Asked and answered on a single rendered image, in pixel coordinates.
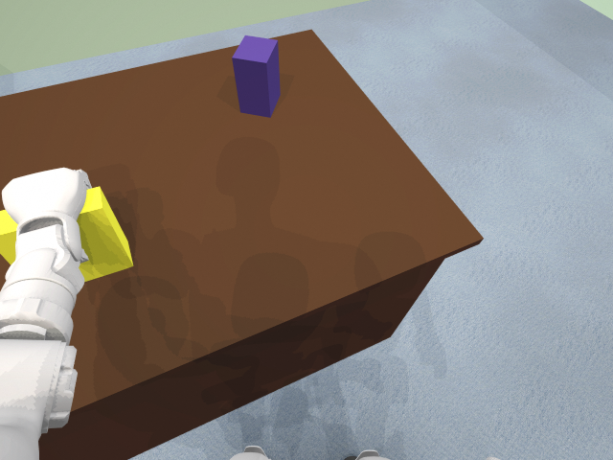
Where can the left robot forearm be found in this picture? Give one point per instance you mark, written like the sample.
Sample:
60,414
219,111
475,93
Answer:
42,284

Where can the left robot upper arm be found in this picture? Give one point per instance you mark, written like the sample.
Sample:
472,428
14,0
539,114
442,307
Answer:
37,384

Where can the left robot shin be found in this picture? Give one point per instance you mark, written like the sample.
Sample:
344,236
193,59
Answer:
254,449

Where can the robot left hand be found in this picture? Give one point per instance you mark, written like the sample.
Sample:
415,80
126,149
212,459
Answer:
59,190

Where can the table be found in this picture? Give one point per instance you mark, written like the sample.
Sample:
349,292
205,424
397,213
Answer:
263,249

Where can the sponge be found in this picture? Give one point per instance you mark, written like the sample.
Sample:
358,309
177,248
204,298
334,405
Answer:
101,235

